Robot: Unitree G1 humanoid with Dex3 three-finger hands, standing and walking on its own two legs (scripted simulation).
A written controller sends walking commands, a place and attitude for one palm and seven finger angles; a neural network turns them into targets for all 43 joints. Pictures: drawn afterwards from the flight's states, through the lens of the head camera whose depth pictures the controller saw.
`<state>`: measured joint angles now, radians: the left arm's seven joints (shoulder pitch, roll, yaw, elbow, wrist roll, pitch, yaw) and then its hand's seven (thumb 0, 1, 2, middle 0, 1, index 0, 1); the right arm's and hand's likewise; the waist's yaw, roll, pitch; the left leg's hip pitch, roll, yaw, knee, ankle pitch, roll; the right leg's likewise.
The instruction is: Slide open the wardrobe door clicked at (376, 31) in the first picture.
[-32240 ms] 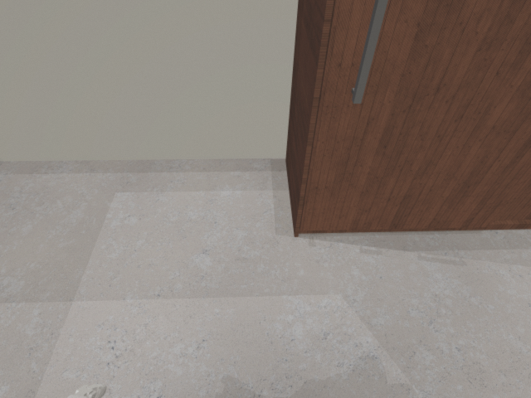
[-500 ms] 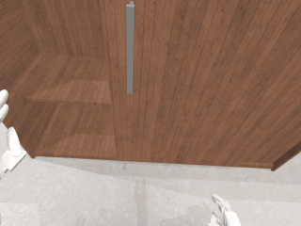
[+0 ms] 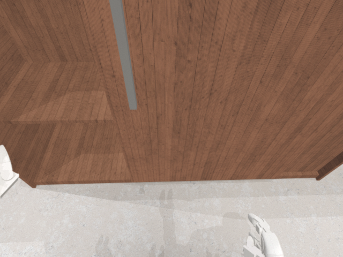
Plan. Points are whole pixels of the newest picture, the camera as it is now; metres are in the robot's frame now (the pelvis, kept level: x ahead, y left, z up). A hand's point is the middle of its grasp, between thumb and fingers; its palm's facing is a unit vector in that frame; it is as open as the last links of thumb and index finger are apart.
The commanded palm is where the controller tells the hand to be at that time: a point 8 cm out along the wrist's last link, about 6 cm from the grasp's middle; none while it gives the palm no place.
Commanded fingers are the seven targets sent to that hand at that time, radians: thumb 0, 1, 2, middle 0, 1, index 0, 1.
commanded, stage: stop stepping back and stand still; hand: left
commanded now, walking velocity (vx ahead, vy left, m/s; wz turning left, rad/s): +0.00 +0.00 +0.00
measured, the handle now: (127, 59) +0.57 +0.15 +0.14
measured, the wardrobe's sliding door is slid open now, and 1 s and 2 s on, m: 0.58 0.58 0.58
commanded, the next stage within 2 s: let the arm hang, fingers relaxed in 0.18 s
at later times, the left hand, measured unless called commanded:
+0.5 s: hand out of the picture +0.13 +0.21 -0.13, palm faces +0.02 -0.96 -0.29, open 7.4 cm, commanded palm none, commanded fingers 0.00 0.90 0.90 -0.20 -0.30 -0.20 -0.30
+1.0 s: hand out of the picture -0.02 +0.20 -0.16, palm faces -0.01 -0.98 -0.22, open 7.4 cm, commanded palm none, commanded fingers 0.00 0.90 0.90 -0.20 -0.30 -0.20 -0.30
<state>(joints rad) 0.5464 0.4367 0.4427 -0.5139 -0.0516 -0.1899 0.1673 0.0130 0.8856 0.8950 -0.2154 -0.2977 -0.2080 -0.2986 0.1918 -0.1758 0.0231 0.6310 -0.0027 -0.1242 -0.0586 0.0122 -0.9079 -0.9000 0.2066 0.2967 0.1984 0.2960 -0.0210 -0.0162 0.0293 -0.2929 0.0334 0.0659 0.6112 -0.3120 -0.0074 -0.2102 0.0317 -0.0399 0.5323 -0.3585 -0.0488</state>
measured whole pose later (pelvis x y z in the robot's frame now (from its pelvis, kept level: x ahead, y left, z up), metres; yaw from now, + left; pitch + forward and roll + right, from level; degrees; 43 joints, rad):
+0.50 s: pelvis -0.01 +0.00 -0.01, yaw +2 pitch +2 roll +1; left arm 0.19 0.24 0.01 0.67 0.02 0.06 0.02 0.01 0.90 0.90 -0.20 -0.29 -0.19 -0.30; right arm 0.14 -0.26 0.00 0.79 -0.02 0.02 0.00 0.01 -0.91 -0.90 0.20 0.30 0.20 0.30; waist -0.02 0.00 0.00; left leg -0.31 -0.01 0.05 0.61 -0.33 0.01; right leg -0.27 -0.01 -0.06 0.65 -0.41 -0.04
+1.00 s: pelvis -0.03 +0.01 +0.01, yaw +0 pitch +0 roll +0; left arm 0.23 0.18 0.00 1.11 0.01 0.01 0.02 0.00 0.91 0.90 -0.20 -0.29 -0.20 -0.30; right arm 0.25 -0.16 0.00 1.11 -0.02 0.03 -0.03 0.01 -0.91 -0.90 0.20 0.30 0.20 0.30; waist -0.01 0.01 0.07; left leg -0.21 0.02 0.07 0.42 -0.21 0.01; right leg -0.16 0.02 -0.04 0.41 -0.25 -0.03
